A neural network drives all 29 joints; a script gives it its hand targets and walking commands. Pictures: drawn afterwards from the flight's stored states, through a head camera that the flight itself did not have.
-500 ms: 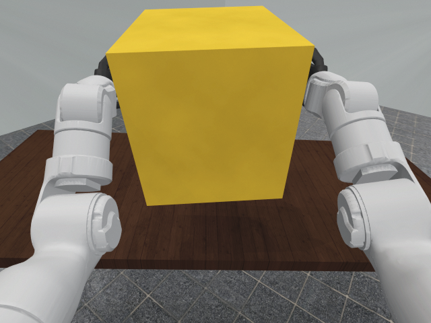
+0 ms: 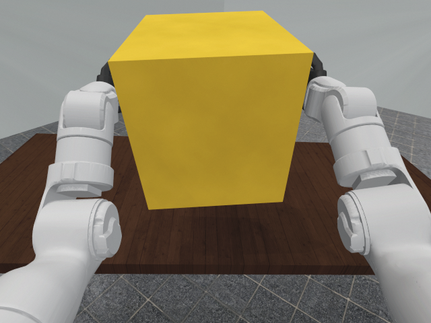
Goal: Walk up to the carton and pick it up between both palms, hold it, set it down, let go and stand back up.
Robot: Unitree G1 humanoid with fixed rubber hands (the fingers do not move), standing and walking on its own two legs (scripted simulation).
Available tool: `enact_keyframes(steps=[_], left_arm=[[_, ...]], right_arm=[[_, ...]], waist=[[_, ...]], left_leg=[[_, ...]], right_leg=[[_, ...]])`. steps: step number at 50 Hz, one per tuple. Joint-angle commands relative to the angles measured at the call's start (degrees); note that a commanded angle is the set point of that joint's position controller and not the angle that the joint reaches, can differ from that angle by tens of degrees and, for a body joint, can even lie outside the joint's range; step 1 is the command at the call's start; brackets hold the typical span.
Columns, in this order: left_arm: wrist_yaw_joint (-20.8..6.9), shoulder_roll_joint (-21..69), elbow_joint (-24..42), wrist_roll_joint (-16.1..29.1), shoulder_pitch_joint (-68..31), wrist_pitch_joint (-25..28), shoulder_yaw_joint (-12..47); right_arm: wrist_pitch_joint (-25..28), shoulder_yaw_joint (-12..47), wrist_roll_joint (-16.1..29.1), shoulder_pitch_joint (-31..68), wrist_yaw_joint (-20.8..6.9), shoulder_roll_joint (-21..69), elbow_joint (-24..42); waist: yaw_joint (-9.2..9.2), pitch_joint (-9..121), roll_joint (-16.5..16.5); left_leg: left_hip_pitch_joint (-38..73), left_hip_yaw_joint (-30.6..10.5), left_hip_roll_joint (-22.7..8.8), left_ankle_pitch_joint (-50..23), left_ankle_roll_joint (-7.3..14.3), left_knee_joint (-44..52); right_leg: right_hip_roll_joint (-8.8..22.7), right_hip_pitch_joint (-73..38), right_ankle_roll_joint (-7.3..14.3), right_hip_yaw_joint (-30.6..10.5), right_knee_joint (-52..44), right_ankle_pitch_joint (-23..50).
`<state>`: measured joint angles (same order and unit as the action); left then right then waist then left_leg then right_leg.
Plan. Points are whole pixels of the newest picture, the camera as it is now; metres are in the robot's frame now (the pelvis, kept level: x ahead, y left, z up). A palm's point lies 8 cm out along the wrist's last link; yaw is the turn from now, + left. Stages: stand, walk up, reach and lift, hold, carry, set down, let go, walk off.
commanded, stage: hold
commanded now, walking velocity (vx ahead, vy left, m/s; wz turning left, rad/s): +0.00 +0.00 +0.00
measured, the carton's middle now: (210, 102) +0.44 +0.00 +0.29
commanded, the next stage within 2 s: none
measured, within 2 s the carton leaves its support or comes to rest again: neither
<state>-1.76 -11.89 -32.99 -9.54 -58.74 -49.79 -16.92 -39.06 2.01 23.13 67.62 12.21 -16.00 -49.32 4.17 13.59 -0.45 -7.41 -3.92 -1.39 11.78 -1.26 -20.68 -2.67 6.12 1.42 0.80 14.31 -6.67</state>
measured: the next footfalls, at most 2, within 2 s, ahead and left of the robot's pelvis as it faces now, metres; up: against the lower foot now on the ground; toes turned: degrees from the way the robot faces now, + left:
none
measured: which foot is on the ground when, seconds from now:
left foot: down 0.00-1.00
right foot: down 0.00-1.00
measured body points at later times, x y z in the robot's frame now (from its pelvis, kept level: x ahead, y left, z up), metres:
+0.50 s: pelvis +0.00 +0.00 +0.00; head -0.10 +0.02 +0.44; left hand +0.38 +0.17 +0.31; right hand +0.37 -0.17 +0.34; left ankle -0.01 +0.13 -0.75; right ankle +0.01 -0.11 -0.75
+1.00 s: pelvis +0.00 +0.00 +0.00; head -0.11 +0.02 +0.44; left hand +0.38 +0.18 +0.32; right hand +0.37 -0.17 +0.34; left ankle +0.00 +0.13 -0.75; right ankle +0.01 -0.11 -0.75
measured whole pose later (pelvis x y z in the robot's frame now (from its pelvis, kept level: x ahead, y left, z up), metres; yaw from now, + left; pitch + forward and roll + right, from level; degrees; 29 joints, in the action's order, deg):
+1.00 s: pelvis +0.00 +0.00 +0.00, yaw +1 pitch -2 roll -1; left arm -1.9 -12.5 -33.3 -9.0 -58.7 -49.6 -15.9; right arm -39.2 1.0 23.0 67.5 12.5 -15.6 -49.3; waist 4.6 13.7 -0.1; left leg -8.0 -4.8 -1.1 11.4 -1.3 -20.8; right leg -2.8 6.4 1.4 0.5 14.3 -6.4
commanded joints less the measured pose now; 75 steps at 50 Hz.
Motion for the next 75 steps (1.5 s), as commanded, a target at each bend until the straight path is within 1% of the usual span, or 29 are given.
enact_keyframes(steps=[1,3,6,8,11,14,18,20,21,25,27,32,34,36,38,41,46,49,52,56,59,62,68,70,72,74,75], left_arm=[[-8.8,32.4,13.3,12.6,-46.3,4.6,15.7],[-8.9,32.7,13.2,12.5,-45.9,4.4,16.0],[-9.1,33.2,14.8,12.6,-45.5,4.2,17.0],[-9.1,33.6,15.1,12.7,-45.8,4.1,17.2],[-8.9,34.2,16.6,13.0,-45.8,4.0,18.3],[-8.8,34.2,17.2,12.7,-45.2,3.7,18.2],[-8.6,34.0,15.2,12.2,-45.9,3.8,17.2],[-8.4,34.5,15.6,12.4,-46.7,4.0,17.5],[-8.3,34.2,15.7,12.6,-46.9,4.1,17.3],[-8.1,33.3,13.2,12.2,-47.3,4.4,15.7],[-8.1,33.4,13.1,12.6,-47.5,4.6,16.0],[-8.5,32.1,10.5,12.0,-47.2,4.8,14.9],[-8.9,31.9,10.1,12.0,-46.7,4.9,14.5],[-9.1,31.9,10.2,12.1,-47.1,5.1,14.7],[-9.2,31.9,9.3,11.8,-46.4,5.0,14.5],[-9.2,32.6,11.4,12.7,-47.4,5.3,15.8],[-8.8,33.5,11.8,12.9,-48.0,5.4,16.5],[-8.6,33.3,12.1,12.9,-47.4,5.3,16.2],[-8.4,33.7,12.6,12.9,-47.2,5.2,16.5],[-8.4,33.8,13.2,13.1,-48.2,5.3,16.8],[-8.3,33.7,12.9,12.7,-47.2,5.0,16.4],[-8.1,33.7,13.2,13.0,-47.4,5.1,16.7],[-8.2,33.0,12.3,12.5,-46.5,5.0,15.7],[-8.2,33.3,13.2,12.8,-47.0,5.0,16.2],[-8.2,32.7,12.9,12.6,-46.7,4.9,15.8],[-8.4,32.6,13.1,12.3,-46.1,4.8,15.7],[-8.4,32.8,13.0,12.3,-46.0,4.6,16.0]], right_arm=[[0.8,8.3,10.3,42.0,-7.4,39.0,17.0],[0.7,8.5,10.3,42.0,-7.2,38.8,17.4],[0.6,8.7,10.7,41.5,-6.9,38.5,18.8],[0.6,8.6,10.7,42.1,-7.0,38.4,19.2],[0.2,8.4,10.6,40.5,-7.3,38.0,18.5],[0.1,9.1,11.0,40.7,-7.5,38.0,19.0],[0.1,8.5,9.9,41.7,-8.3,38.1,16.8],[0.3,8.0,9.7,42.0,-8.6,38.1,16.7],[0.4,8.3,9.8,42.4,-8.7,38.7,17.1],[0.5,7.8,9.6,42.7,-9.0,38.8,14.6],[0.7,7.7,9.6,43.2,-8.9,39.1,15.1],[0.7,7.2,9.3,42.6,-8.2,38.9,13.5],[0.7,7.1,9.2,42.7,-7.9,38.9,13.8],[0.8,7.3,9.2,42.9,-7.8,39.2,14.2],[0.9,7.2,9.4,43.1,-7.5,39.0,14.5],[1.1,7.4,9.8,43.1,-7.3,39.0,15.9],[1.0,6.9,9.6,43.0,-7.6,38.7,14.9],[0.9,7.4,9.6,43.1,-7.7,38.8,15.9],[0.9,7.4,9.6,42.9,-7.8,38.7,16.1],[0.8,7.0,9.4,42.4,-8.0,38.3,15.0],[0.8,7.7,9.7,42.5,-8.2,38.3,15.2],[0.9,7.7,10.1,42.8,-8.3,38.3,15.8],[0.8,7.7,9.7,42.3,-8.3,38.4,15.3],[0.8,7.7,9.9,42.6,-8.3,38.6,15.9],[0.6,8.1,10.2,42.0,-8.1,38.6,15.4],[0.7,8.6,10.4,42.2,-7.9,39.0,16.3],[0.6,8.4,10.5,42.0,-7.8,38.6,16.2]], waist=[[0.71,13.9,-0.9],[0.94,13.5,-1.4],[1.40,13.8,-2.4],[1.40,13.5,-2.7],[2.02,13.5,-3.9],[1.28,14.1,-3.7],[0.41,12.2,-2.8],[0.43,13.2,-2.9],[0.14,13.8,-2.1],[-0.37,12.9,-1.1],[-0.23,13.9,-1.1],[0.13,12.5,-0.8],[0.21,12.4,-0.2],[0.35,12.9,-0.3],[0.23,12.5,-0.5],[0.87,13.7,-1.5],[1.17,13.1,-2.9],[0.78,13.5,-2.0],[0.69,13.6,-2.3],[1.29,13.5,-2.8],[0.45,13.7,-2.5],[0.56,14.0,-2.4],[0.23,13.3,-0.8],[0.38,14.4,-1.4],[0.47,13.6,-0.9],[0.29,14.0,-0.7],[0.50,13.6,-1.3]], left_leg=[[-3.4,0.3,3.0,-11.8,-0.6,2.8],[-3.5,0.2,3.0,-11.9,-0.6,2.9],[-3.1,0.0,2.9,-13.4,-1.2,2.6],[-3.2,0.0,2.9,-13.1,-1.3,2.7],[-3.1,-0.2,2.5,-13.4,-1.8,2.8],[-3.3,-0.1,2.5,-14.2,-1.7,2.8],[-4.8,0.0,2.1,-11.1,-1.1,4.0],[-4.8,0.0,1.9,-11.1,-1.1,4.0],[-4.8,0.1,2.1,-11.3,-0.9,3.8],[-5.2,0.2,2.1,-8.9,-0.3,4.2],[-5.2,0.3,2.2,-9.1,-0.1,4.0],[-4.9,0.3,2.7,-8.3,0.1,3.9],[-5.0,0.3,2.8,-8.2,0.2,4.0],[-4.9,0.3,2.9,-8.5,0.2,3.8],[-4.7,0.3,3.0,-8.9,0.2,3.7],[-4.4,0.1,3.0,-9.7,-0.4,3.3],[-4.7,-0.1,2.5,-8.8,-0.6,3.8],[-4.7,-0.1,2.6,-9.5,-0.6,3.7],[-4.8,0.0,2.4,-9.6,-0.6,3.8],[-4.9,-0.2,2.3,-9.2,-0.9,3.9],[-4.8,-0.2,2.2,-10.0,-0.7,3.8],[-4.5,-0.2,2.3,-10.4,-0.7,3.6],[-4.4,0.0,2.4,-9.8,-0.2,3.7],[-4.0,0.0,2.4,-10.5,-0.4,3.5],[-3.8,0.0,2.5,-10.9,-0.3,3.3],[-3.6,0.1,2.7,-11.1,-0.2,3.2],[-3.6,0.0,2.6,-11.6,-0.4,3.2]], right_leg=[[-0.2,-13.3,-2.2,-3.5,0.7,13.4],[-0.2,-13.6,-2.1,-3.5,0.7,13.7],[-0.3,-14.2,-1.8,-3.5,1.0,15.3],[-0.4,-13.7,-1.7,-3.3,0.9,13.9],[-0.6,-13.8,-1.2,-3.3,1.1,13.6],[-0.8,-14.6,-1.1,-3.3,1.3,13.9],[-0.9,-13.3,-0.8,-3.3,1.0,9.9],[-1.0,-13.4,-0.7,-3.3,1.1,9.6],[-1.0,-13.5,-0.9,-3.4,1.1,10.0],[-0.7,-12.1,-1.1,-3.6,0.7,8.2],[-0.7,-12.2,-1.2,-3.7,0.7,8.6],[-0.1,-11.8,-1.6,-3.9,0.1,9.0],[0.0,-12.0,-1.8,-4.0,0.0,9.4],[0.1,-12.1,-1.9,-3.9,0.0,9.7],[0.1,-12.1,-1.9,-3.9,0.0,10.2],[0.1,-12.2,-1.8,-3.8,0.2,10.8],[-0.1,-11.5,-1.3,-3.7,0.3,8.7],[-0.4,-12.1,-1.5,-3.6,0.5,9.5],[-0.4,-12.4,-1.4,-3.6,0.5,9.3],[-0.5,-12.0,-1.2,-3.6,0.6,9.1],[-0.5,-12.4,-1.1,-3.7,0.8,9.6],[-0.5,-12.3,-1.1,-3.7,0.7,10.0],[-0.4,-12.2,-1.5,-3.9,0.4,9.9],[-0.5,-12.3,-1.4,-3.9,0.6,10.4],[-0.5,-12.4,-1.5,-4.0,0.5,11.4],[-0.4,-12.6,-1.7,-4.0,0.5,12.0],[-0.4,-12.6,-1.5,-3.9,0.6,12.3]])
